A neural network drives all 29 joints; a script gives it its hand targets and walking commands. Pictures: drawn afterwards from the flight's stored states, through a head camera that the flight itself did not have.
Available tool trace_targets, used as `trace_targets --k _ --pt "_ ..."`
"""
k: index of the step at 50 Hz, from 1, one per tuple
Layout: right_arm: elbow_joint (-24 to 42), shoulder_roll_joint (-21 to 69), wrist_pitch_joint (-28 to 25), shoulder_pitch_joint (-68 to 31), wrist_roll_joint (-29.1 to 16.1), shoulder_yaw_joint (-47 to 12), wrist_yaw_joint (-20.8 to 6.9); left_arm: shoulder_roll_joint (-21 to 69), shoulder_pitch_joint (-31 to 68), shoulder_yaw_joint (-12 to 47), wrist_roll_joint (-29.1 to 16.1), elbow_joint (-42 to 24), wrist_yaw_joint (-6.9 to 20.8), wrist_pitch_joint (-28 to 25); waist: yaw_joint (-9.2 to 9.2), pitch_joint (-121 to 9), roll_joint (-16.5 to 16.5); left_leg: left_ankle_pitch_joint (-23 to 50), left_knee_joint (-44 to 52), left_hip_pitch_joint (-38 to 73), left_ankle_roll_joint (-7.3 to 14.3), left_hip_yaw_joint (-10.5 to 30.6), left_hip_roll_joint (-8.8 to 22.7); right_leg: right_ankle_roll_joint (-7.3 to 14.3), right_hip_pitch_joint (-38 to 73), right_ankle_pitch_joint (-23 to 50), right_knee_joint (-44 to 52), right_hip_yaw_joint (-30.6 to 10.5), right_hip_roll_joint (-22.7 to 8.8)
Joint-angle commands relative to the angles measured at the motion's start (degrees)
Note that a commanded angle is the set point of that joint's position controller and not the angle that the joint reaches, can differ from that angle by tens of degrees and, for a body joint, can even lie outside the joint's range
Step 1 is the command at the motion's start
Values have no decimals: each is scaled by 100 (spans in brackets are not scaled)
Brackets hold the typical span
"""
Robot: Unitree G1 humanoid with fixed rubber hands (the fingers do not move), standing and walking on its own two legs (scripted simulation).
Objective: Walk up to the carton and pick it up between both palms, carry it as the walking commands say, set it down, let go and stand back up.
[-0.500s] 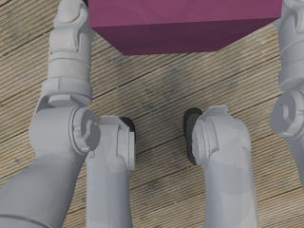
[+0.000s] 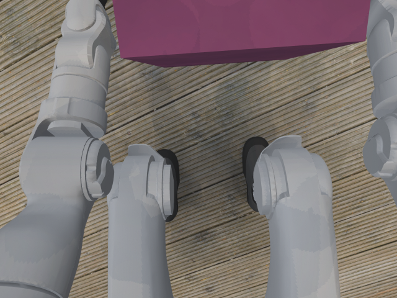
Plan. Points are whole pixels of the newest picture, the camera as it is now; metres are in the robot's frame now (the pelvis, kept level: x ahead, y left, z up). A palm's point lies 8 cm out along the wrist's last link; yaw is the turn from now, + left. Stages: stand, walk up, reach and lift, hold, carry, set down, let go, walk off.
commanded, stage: set down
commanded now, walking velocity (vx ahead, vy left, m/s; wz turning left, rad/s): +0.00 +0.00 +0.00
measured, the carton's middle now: out of the picture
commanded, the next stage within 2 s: let go in 1.56 s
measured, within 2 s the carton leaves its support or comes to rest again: neither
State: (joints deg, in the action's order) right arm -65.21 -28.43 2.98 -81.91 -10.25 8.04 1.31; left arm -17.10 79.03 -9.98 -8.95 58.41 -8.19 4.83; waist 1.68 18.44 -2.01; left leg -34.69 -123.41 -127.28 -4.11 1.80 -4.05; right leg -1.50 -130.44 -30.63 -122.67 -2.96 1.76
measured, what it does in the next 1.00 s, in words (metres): rises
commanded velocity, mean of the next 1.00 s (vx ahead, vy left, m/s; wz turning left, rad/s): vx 0.00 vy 0.00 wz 0.00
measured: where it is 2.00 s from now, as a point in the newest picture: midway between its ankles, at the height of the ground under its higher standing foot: (211, 192)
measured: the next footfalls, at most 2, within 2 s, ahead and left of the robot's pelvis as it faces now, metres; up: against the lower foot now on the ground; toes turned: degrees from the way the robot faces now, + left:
none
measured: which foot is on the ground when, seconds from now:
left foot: down 0.00-1.00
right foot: down 0.00-1.00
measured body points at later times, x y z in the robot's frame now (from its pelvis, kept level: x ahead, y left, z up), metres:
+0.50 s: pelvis +0.00 +0.00 +0.03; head +0.36 -0.04 +0.30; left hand +0.57 +0.16 -0.10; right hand +0.55 -0.29 -0.10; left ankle +0.11 +0.13 -0.35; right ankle +0.12 -0.12 -0.35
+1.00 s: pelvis +0.02 +0.00 +0.15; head +0.35 -0.04 +0.46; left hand +0.57 +0.17 +0.05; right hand +0.54 -0.31 +0.05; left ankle +0.11 +0.13 -0.35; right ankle +0.12 -0.12 -0.35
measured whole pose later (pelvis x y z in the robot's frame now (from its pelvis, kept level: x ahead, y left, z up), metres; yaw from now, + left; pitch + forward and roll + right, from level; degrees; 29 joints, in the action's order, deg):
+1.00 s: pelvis +0.02 +0.00 +0.15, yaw +0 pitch +47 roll +3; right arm -47.4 -29.5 13.1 -66.4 -6.2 16.6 -7.6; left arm -17.3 65.3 -15.5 -6.3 41.6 -3.8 14.4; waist 0.9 -0.5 -1.2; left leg -28.6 -91.5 -110.3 -3.0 2.0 -2.3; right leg -0.4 -113.0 -25.5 -91.3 -2.5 1.2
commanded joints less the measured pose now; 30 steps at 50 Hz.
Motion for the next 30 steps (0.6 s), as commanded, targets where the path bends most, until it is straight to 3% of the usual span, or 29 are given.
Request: trace_targets --k 1,9,16,21,30 --pt "474 -962 -99 -1283 -23 87 -3 -753 1199 12 -78 -510 18 -110 173 -6933 360 1772 791 2727 33 -625 99 -39 4092 2099 854 456 -165" --pt "649 -1161 -34 -1187 -62 168 -150 -965 1136 -26 -127 -656 140 -67 160 -6798 348 1668 792 2692 61 -604 158 -3 4089 2003 858 439 -210" --pt "1871 -1486 228 -1363 -242 253 -187 -1276 1287 -45 -279 -1702 103 160 132 -8460 428 1889 914 3588 101 -707 84 13 5238 2364 972 528 -144" --pt "1755 -1303 505 -885 -75 379 -297 -1170 899 -234 -151 -1635 142 391 68 -7691 575 1475 1268 3216 163 -754 30 23 4970 1933 1373 497 -119" --pt "1614 -1092 612 -524 280 706 -556 -912 521 -541 167 -1582 333 498 44 -7446 396 1537 2077 3121 143 -738 3 84 4694 1954 2120 532 -3"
